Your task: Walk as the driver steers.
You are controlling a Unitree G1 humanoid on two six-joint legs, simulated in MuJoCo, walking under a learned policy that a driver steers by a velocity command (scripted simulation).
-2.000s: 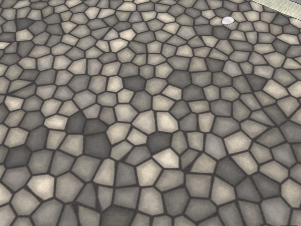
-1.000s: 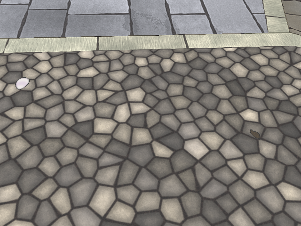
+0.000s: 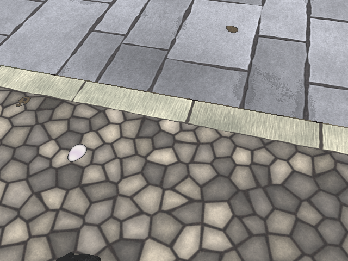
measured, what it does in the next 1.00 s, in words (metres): walks ahead: right foot, then left foot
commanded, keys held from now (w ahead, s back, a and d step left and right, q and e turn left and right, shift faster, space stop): w+q+shift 0.34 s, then w+e+shift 0.66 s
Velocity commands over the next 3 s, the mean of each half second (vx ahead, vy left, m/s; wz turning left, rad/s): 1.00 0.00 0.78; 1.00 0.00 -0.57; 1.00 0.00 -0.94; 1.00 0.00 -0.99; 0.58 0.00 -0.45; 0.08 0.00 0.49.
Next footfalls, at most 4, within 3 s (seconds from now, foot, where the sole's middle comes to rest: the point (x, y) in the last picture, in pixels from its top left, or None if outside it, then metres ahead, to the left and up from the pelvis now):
0.22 right None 0.43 -0.17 -0.76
0.64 left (130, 209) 0.71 0.20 -0.76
1.06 right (149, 125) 1.16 0.13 -0.76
1.48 left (133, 71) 1.60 0.23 -0.76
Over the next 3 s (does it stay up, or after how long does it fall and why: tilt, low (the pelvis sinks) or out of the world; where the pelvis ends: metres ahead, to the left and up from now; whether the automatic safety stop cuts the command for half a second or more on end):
stays up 2.00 -0.42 0.02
